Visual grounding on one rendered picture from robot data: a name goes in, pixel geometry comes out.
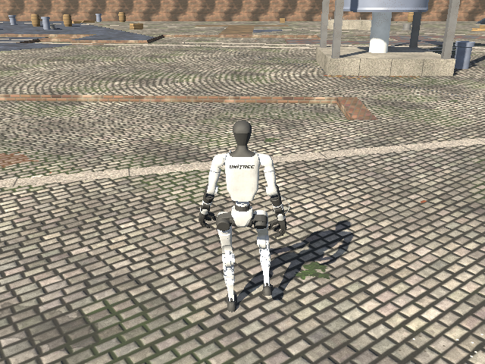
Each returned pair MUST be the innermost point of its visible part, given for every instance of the robot left foot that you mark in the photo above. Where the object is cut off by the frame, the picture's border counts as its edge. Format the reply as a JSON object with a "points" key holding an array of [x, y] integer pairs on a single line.
{"points": [[231, 306]]}

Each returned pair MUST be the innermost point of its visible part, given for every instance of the robot right forearm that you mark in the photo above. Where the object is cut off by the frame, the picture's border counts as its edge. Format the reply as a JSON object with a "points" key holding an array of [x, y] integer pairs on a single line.
{"points": [[278, 206]]}

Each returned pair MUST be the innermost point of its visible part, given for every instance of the robot left hand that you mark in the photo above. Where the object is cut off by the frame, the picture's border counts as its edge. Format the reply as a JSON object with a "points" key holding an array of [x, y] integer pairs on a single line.
{"points": [[208, 217]]}

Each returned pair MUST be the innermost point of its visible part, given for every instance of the robot right upper arm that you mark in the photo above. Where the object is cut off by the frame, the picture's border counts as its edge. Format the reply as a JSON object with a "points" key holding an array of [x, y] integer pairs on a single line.
{"points": [[269, 173]]}

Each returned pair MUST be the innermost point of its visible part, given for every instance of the robot left upper arm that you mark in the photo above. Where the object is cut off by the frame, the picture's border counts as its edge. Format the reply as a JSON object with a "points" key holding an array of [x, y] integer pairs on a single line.
{"points": [[214, 174]]}

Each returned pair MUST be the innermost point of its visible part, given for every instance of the humanoid robot torso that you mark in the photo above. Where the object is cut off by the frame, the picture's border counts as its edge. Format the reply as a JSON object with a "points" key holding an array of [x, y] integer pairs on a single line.
{"points": [[242, 175]]}

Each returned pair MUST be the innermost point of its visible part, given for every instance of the robot left forearm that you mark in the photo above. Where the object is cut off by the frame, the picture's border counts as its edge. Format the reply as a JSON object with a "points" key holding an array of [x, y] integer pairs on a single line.
{"points": [[206, 202]]}

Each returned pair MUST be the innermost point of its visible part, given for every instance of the robot right hand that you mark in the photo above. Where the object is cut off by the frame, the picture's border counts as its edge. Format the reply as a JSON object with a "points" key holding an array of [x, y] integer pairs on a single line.
{"points": [[282, 226]]}

